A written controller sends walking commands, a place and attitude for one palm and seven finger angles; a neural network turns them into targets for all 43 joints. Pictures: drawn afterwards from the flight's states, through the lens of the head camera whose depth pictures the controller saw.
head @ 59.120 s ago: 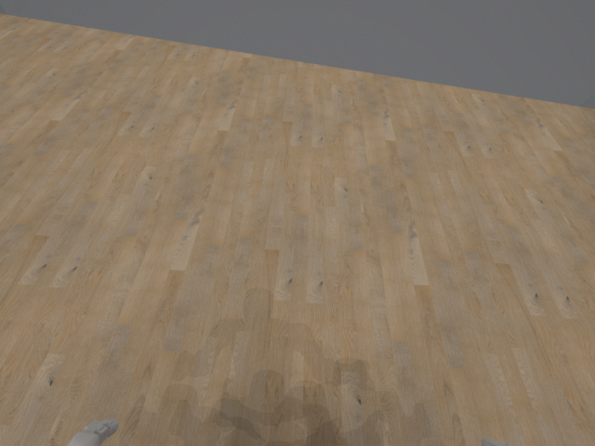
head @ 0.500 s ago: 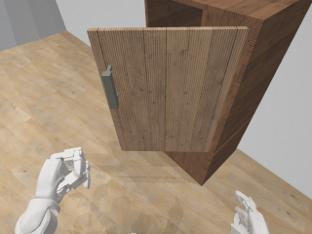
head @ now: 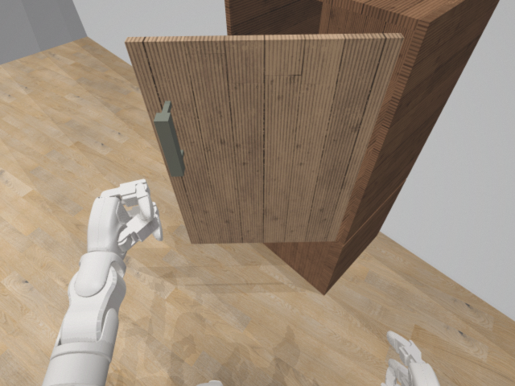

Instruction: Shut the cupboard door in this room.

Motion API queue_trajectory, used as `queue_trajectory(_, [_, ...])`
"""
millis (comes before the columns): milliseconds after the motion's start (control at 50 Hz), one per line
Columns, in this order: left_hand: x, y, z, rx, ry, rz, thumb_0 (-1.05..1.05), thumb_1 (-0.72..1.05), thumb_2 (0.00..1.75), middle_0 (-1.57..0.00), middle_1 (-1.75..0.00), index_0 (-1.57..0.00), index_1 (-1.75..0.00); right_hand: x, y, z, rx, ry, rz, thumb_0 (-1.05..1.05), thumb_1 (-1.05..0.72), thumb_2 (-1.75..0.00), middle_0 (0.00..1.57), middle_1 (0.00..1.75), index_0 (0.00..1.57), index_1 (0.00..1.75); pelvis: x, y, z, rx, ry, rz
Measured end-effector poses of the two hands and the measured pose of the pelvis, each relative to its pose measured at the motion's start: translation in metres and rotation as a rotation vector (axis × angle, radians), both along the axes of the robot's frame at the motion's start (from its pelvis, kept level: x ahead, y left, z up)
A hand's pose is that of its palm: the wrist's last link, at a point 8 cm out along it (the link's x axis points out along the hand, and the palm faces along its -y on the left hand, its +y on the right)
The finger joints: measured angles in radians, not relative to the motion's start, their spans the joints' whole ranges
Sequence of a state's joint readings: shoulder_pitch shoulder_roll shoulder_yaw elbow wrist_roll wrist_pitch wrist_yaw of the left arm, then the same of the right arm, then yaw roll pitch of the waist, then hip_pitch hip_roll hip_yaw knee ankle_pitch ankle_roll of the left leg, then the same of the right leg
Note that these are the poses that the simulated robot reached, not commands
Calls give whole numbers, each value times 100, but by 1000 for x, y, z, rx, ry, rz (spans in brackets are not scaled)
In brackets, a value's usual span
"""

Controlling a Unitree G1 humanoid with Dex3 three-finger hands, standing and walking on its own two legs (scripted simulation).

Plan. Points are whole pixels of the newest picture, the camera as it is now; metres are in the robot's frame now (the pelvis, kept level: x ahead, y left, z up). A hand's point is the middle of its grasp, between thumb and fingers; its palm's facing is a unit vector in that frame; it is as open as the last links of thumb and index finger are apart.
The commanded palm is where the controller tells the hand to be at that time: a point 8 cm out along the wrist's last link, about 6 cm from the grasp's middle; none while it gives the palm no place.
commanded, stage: bring the fist close to the handle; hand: left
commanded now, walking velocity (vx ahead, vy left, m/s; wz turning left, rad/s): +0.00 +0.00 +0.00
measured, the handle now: (172, 139) +0.51 +0.20 +0.10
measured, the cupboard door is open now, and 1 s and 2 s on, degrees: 46 46 33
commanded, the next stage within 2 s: push the door shut along its arc in 0.84 s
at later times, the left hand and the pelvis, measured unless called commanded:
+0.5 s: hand (173, 176) +0.42 +0.17 +0.10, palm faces +0.08 -1.00 +0.00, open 3.1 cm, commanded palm +0.38 +0.21 +0.10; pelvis +0.00 +0.00 +0.00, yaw -1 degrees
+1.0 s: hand (173, 176) +0.42 +0.17 +0.10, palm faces +0.08 -1.00 +0.01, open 3.1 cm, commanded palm +0.39 +0.22 +0.10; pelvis +0.00 +0.00 +0.00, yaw -1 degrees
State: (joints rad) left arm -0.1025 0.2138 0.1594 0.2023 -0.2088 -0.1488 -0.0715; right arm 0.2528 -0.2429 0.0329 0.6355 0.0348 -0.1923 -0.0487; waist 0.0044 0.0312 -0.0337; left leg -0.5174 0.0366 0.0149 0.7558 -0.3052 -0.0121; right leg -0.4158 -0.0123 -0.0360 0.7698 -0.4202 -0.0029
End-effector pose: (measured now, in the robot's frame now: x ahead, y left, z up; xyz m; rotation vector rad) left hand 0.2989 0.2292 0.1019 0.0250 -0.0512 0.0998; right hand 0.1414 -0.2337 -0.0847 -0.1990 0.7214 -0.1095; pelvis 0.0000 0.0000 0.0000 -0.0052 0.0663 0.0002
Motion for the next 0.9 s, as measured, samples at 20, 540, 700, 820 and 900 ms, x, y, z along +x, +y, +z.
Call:
queue_trajectory(20, [4, 0, 1, 4, -3, -4, 2, 90, 90, -130, -150, -130, -150, -1, -1, -1, -2, 8, -2, 1, -90, -90, 21, 30, 20, 30, 0, 0, 0, -1, 2, 1])
queue_trajectory(540, [95, -8, -7, -36, 68, -17, 1, 90, 90, -130, -150, -129, -150, -54, -20, -22, -16, 240, -114, 1, -90, -90, 21, 30, 20, 30, 4, 1, -2, -4, 66, -15])
queue_trajectory(700, [92, -12, -9, -25, 34, -9, 1, 90, 90, -130, -150, -130, -150, -64, -20, -24, -11, 257, -132, 1, -90, -90, 20, 30, 20, 30, 2, 2, -4, -3, 68, -24])
queue_trajectory(820, [96, -6, -9, -24, 47, 2, 2, 90, 90, -130, -150, -130, -150, -66, -19, -24, -13, 259, -135, 1, -90, -90, 21, 30, 20, 30, -2, 2, -4, -7, 70, -21])
queue_trajectory(900, [95, -7, -1, -24, 17, -10, 2, 90, 90, -130, -150, -130, -150, -65, -18, -24, -9, 251, -131, 1, -90, -90, 20, 30, 20, 30, -2, 3, -4, -9, 73, -22])
